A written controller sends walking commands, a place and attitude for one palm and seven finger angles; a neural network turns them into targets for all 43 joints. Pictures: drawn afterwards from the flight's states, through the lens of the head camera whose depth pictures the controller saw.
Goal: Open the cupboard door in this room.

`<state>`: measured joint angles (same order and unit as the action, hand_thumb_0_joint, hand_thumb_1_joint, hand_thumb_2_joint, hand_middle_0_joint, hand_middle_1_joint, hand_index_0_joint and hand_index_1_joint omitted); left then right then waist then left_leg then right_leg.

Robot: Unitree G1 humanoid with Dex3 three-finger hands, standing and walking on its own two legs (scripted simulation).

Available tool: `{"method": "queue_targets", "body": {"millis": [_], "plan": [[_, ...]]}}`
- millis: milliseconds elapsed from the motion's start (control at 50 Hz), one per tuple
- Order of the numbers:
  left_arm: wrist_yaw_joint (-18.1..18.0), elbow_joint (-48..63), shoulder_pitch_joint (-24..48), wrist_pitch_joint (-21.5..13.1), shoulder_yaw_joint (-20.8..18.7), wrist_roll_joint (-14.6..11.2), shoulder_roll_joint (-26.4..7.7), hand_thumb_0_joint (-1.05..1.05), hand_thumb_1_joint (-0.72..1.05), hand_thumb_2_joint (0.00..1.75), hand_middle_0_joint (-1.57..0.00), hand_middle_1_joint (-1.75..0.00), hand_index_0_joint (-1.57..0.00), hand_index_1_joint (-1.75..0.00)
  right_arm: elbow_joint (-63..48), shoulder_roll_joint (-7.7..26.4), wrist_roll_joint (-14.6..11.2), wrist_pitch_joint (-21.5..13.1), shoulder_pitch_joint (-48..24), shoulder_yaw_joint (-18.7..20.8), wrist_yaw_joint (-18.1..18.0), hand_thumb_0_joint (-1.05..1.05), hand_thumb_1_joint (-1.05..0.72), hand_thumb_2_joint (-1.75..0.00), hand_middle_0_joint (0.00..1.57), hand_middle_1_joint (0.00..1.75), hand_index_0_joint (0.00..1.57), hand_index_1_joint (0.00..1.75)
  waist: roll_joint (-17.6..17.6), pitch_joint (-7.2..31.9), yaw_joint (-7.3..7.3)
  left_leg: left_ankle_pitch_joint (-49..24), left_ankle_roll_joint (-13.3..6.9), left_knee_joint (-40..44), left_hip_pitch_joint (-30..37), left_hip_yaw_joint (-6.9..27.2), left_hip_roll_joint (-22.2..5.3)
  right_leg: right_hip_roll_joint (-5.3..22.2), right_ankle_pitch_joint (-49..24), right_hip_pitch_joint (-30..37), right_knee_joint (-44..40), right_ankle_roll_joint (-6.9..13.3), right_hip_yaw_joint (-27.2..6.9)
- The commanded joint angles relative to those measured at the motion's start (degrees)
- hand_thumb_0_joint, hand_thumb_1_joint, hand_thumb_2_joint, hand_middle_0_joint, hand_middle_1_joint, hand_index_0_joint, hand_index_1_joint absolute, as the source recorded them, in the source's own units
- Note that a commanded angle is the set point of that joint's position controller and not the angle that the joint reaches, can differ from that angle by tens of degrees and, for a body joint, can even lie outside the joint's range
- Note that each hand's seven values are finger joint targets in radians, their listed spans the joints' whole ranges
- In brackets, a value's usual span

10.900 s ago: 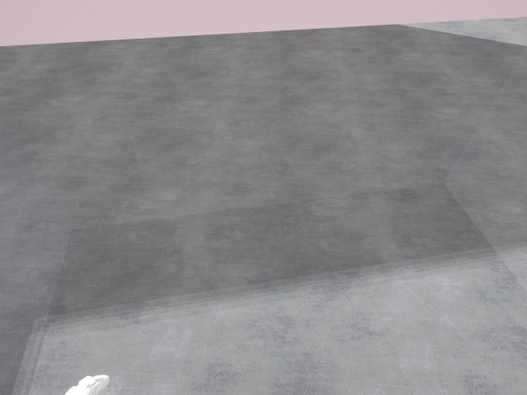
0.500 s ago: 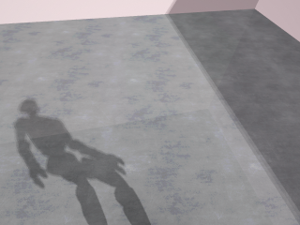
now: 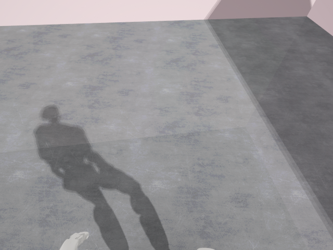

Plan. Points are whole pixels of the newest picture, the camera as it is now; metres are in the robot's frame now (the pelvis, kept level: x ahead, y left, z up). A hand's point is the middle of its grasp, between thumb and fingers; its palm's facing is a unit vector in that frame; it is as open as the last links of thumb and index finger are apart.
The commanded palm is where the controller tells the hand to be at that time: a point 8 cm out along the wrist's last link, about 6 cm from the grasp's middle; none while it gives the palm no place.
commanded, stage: turn or walk to find it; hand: left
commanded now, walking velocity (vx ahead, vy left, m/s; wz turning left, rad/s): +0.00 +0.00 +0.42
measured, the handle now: out of the picture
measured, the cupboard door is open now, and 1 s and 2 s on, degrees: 0 0 0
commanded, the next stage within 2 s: none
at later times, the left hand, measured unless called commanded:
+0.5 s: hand out of the picture -0.04 +0.16 -0.16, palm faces +0.26 -0.93 -0.26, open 7.4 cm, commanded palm none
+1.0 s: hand out of the picture -0.06 +0.22 -0.16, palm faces +0.43 -0.87 -0.26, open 7.4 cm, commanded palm none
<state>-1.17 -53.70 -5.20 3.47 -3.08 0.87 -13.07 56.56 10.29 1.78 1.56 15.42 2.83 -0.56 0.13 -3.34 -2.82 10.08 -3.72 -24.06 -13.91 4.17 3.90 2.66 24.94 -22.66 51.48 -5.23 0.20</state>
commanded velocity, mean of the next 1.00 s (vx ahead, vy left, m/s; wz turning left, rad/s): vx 0.00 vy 0.00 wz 0.42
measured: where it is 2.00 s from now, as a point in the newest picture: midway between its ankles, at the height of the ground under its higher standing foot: outside the picture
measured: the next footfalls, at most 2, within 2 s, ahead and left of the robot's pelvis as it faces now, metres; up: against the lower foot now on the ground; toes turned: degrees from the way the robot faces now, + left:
right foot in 0.14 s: +0.02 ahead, -0.14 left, +0.00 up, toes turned +2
left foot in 0.62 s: -0.07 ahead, +0.10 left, +0.00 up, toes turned +21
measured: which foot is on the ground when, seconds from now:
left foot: down 0.00-0.14, up 0.16-0.60, down 0.62-1.00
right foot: up 0.00-0.12, down 0.14-0.62, up 0.64-1.00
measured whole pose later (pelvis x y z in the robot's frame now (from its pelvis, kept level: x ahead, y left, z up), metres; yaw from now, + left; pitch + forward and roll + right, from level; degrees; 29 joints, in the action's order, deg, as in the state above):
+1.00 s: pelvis -0.06 -0.02 +0.00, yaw +25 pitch +0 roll +0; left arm -0.8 -54.1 -8.0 3.2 -2.9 0.7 -13.8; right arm 54.4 10.6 1.6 1.4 10.4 2.3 -0.3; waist -0.1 -4.1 -0.5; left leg 14.3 -1.0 -26.2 -11.9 3.4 1.7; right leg 3.7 25.6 -23.1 50.9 -5.3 1.6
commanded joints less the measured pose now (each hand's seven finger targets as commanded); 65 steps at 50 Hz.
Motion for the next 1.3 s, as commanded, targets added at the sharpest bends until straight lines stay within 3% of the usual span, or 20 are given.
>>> {"method": "queue_targets", "body": {"millis": [0, 80, 120, 140, 240, 480, 560, 580, 600, 620, 640, 660, 720, 960, 1040, 1060, 1080, 1100, 1180, 1280], "plan": [[-0.39, 4.98, -0.15, -1.87, -0.67, -0.63, -3.31, 0.00, 0.90, 0.90, -0.20, -0.30, -0.20, -0.30, -3.62, 12.10, -0.03, -0.61, 1.31, 3.05, -0.55, 0.00, -0.90, -0.90, 0.20, 0.30, 0.20, 0.30, 8.71, 6.83, 0.83, -20.48, -6.65, 3.80, 6.28, 19.11, -15.77, -0.97, 0.62, 1.09, -8.61, 1.39, -0.37], [-0.82, 3.50, -6.25, -2.84, -1.10, -0.81, -4.90, 0.00, 0.90, 0.90, -0.20, -0.30, -0.20, -0.30, -3.94, 10.83, -0.73, -0.35, -0.01, 3.28, -0.10, 0.00, -0.90, -0.90, 0.20, 0.30, 0.20, 0.30, 5.19, 8.59, 3.82, -12.33, -1.86, -0.68, -3.40, 17.19, -10.71, -0.75, -13.49, 17.69, -30.00, 2.45, 0.41], [-1.46, 3.45, -8.49, -3.58, -2.58, 0.40, -11.99, 0.00, 0.90, 0.90, -0.20, -0.30, -0.20, -0.30, -5.78, 5.66, -1.29, -0.45, 0.46, 2.52, 0.36, 0.00, -0.90, -0.90, 0.20, 0.30, 0.20, 0.30, -15.52, 7.55, 5.06, 16.67, 5.09, -17.64, -21.53, 1.88, 0.58, 20.76, -14.26, 27.85, -36.19, 10.43, -19.34], [-1.43, 4.46, -7.42, -3.25, -2.21, 0.08, -12.27, 0.00, 0.90, 0.90, -0.20, -0.30, -0.20, -0.30, -5.98, 8.45, -0.63, 0.16, -0.97, 3.36, 0.15, 0.00, -0.90, -0.90, 0.20, 0.30, 0.20, 0.30, -12.11, 5.77, 5.12, 22.84, 5.25, -29.38, -19.49, 1.27, -0.30, 25.48, -17.01, 17.87, -37.03, 14.98, -20.22], [-1.00, 5.68, -0.14, -3.92, -0.89, -0.20, -5.76, 0.00, 0.90, 0.90, -0.20, -0.30, -0.20, -0.30, -2.06, 6.98, -0.21, 2.37, 3.67, 3.50, 1.32, 0.00, -0.90, -0.90, 0.20, 0.30, 0.20, 0.30, -8.08, -1.89, 0.03, 9.88, 6.77, -46.47, -17.51, -0.46, -3.80, 13.35, -14.66, 7.05, -36.89, 10.55, -3.30], [-0.68, 1.05, -11.77, -3.79, -2.44, 1.10, -10.06, 0.00, 0.90, 0.90, -0.20, -0.30, -0.20, -0.30, -5.01, 5.92, -1.23, 1.02, -7.67, 1.68, 1.16, 0.00, -0.90, -0.90, 0.20, 0.30, 0.20, 0.30, -12.10, 2.87, 6.04, 18.08, 7.51, -21.25, -10.76, -6.53, -5.47, 17.65, -33.50, 18.31, -29.46, 14.13, -1.11], [-0.55, 0.76, -9.63, -3.22, -2.72, 0.49, -11.10, 0.00, 0.90, 0.90, -0.20, -0.30, -0.20, -0.30, -3.68, 6.88, -1.44, -0.02, -2.57, 1.51, 0.89, 0.00, -0.90, -0.90, 0.20, 0.30, 0.20, 0.30, -11.27, 7.13, 2.52, 5.47, 6.36, -3.93, 1.45, -8.67, -4.45, 16.06, -33.91, 15.46, -21.88, 9.73, 3.86], [-0.45, 0.87, -9.60, -2.90, -2.46, 0.01, -9.49, 0.00, 0.90, 0.90, -0.20, -0.30, -0.20, -0.30, -3.23, 8.92, -1.38, -0.63, -0.78, 1.88, 1.03, 0.00, -0.90, -0.90, 0.20, 0.30, 0.20, 0.30, -4.35, 8.68, 1.39, -2.49, 5.55, 3.33, 9.05, -5.78, -6.83, 13.75, -28.52, 10.47, -14.98, 6.83, 6.49], [-0.23, 2.43, -10.82, -2.47, -1.79, -0.45, -5.95, 0.00, 0.90, 0.90, -0.20, -0.30, -0.20, -0.30, -3.60, 14.74, -0.81, -1.28, 0.51, 3.12, 0.78, 0.00, -0.90, -0.90, 0.20, 0.30, 0.20, 0.30, 12.24, 9.60, 0.62, -18.59, 0.67, 5.42, 17.24, 11.19, -20.56, 6.53, -5.97, -4.12, -3.79, 2.32, 10.00], [-0.35, 3.83, -7.86, -1.91, -0.59, -0.04, -4.04, 0.00, 0.90, 0.90, -0.20, -0.30, -0.20, -0.30, -2.95, 18.26, -0.94, -0.68, 2.59, 3.77, 0.36, 0.00, -0.90, -0.90, 0.20, 0.30, 0.20, 0.30, 17.50, 8.45, -0.71, -33.80, -4.62, 4.75, 15.02, 16.46, -27.30, 3.60, 12.40, -8.62, 4.04, 1.10, 6.31], [-0.41, 3.62, -6.51, -1.33, -0.91, 0.09, -5.44, 0.00, 0.90, 0.90, -0.20, -0.30, -0.20, -0.30, -2.82, 17.19, -0.66, -0.38, 1.79, 3.52, 0.07, 0.00, -0.90, -0.90, 0.20, 0.30, 0.20, 0.30, 11.23, 7.13, -0.62, -31.42, -6.71, 4.03, 11.67, 12.51, -27.43, 4.64, 10.38, -7.38, 8.81, 1.81, 3.18], [-0.55, 2.70, -5.51, -0.86, -1.07, 0.19, -4.90, 0.00, 0.90, 0.90, -0.20, -0.30, -0.20, -0.30, -2.95, 15.21, -0.50, -0.70, -0.34, 2.90, -0.53, 0.00, -0.90, -0.90, 0.20, 0.30, 0.20, 0.30, 15.60, 5.54, -0.07, -29.44, -5.25, 4.96, 8.63, 11.02, -23.24, 4.80, 7.06, -7.70, 10.09, 1.43, 1.01], [0.40, 1.33, -6.50, -1.51, -1.36, 0.01, -5.76, 0.00, 0.90, 0.90, -0.20, -0.30, -0.20, -0.30, -4.44, 12.52, -0.60, -1.01, -5.04, 1.83, -0.87, 0.00, -0.90, -0.90, 0.20, 0.30, 0.20, 0.30, 9.98, 3.30, 2.26, -30.82, -4.37, 3.15, 9.31, 5.80, -17.91, 3.64, -0.04, -9.07, 13.22, 0.86, 1.54], [-0.01, 4.52, -2.29, -1.96, -0.53, -0.57, -4.12, 0.00, 0.90, 0.90, -0.20, -0.30, -0.20, -0.30, -4.96, 13.04, -0.19, -0.65, -2.66, 2.91, -0.43, 0.00, -0.90, -0.90, 0.20, 0.30, 0.20, 0.30, 9.54, 4.43, 1.08, -29.53, -5.84, 1.30, 7.33, 12.12, -16.72, 0.52, 1.08, -0.79, -5.86, 0.40, 2.01], [-0.12, 3.15, -8.39, -3.15, -1.02, -0.62, -5.02, 0.00, 0.90, 0.90, -0.20, -0.30, -0.20, -0.30, -5.63, 12.30, -0.61, -0.47, -4.70, 3.15, -0.19, 0.00, -0.90, -0.90, 0.20, 0.30, 0.20, 0.30, 7.27, 6.78, 4.44, -20.19, -2.13, -3.84, -0.14, 12.11, -12.72, -0.23, -13.71, 13.60, -25.73, 1.34, 3.12], [-0.37, 2.67, -10.60, -3.81, -1.47, -0.22, -7.60, 0.00, 0.90, 0.90, -0.20, -0.30, -0.20, -0.30, -5.78, 10.23, -1.08, -0.63, -3.85, 2.98, 0.09, 0.00, -0.90, -0.90, 0.20, 0.30, 0.20, 0.30, 1.51, 8.22, 5.16, -9.37, 0.92, -8.28, -6.44, 9.31, -9.44, 4.93, -19.05, 21.95, -30.66, 2.29, -1.12], [-0.96, 2.66, -12.11, -4.40, -2.57, 0.69, -13.01, 0.00, 0.90, 0.90, -0.20, -0.30, -0.20, -0.30, -6.84, 5.86, -1.40, -0.62, -2.72, 2.19, 0.43, 0.00, -0.90, -0.90, 0.20, 0.30, 0.20, 0.30, -15.49, 9.05, 5.66, 15.20, 5.02, -21.01, -17.67, 0.54, -1.05, 19.67, -27.81, 28.87, -32.73, 7.76, -15.76], [-0.91, 3.21, -12.34, -4.10, -2.34, 0.28, -14.09, 0.00, 0.90, 0.90, -0.20, -0.30, -0.20, -0.30, -7.47, 7.98, -1.14, 0.08, -4.15, 2.80, 0.12, 0.00, -0.90, -0.90, 0.20, 0.30, 0.20, 0.30, -14.96, 7.87, 6.28, 25.98, 5.27, -32.02, -16.93, 0.60, -1.20, 26.15, -31.89, 20.44, -33.50, 13.44, -18.50], [-0.90, 6.06, -1.55, -3.89, -1.22, -0.15, -7.07, 0.00, 0.90, 0.90, -0.20, -0.30, -0.20, -0.30, -2.81, 8.28, -0.34, 1.88, -0.06, 3.46, 1.30, 0.00, -0.90, -0.90, 0.20, 0.30, 0.20, 0.30, -8.47, -0.14, 1.19, 12.40, 5.97, -47.09, -16.90, 0.76, -4.82, 15.81, -14.93, 9.05, -36.18, 10.55, -5.14], [-0.99, 4.57, -5.88, -4.58, -1.09, 0.06, -6.16, 0.00, 0.90, 0.90, -0.20, -0.30, -0.20, -0.30, -2.16, 7.51, -0.42, 2.06, -0.34, 2.97, 1.46, 0.00, -0.90, -0.90, 0.20, 0.30, 0.20, 0.30, -9.55, 1.19, 2.63, 9.06, 7.95, -45.24, -17.66, -1.21, -5.86, 15.24, -21.60, 14.14, -35.21, 10.86, -0.12]]}}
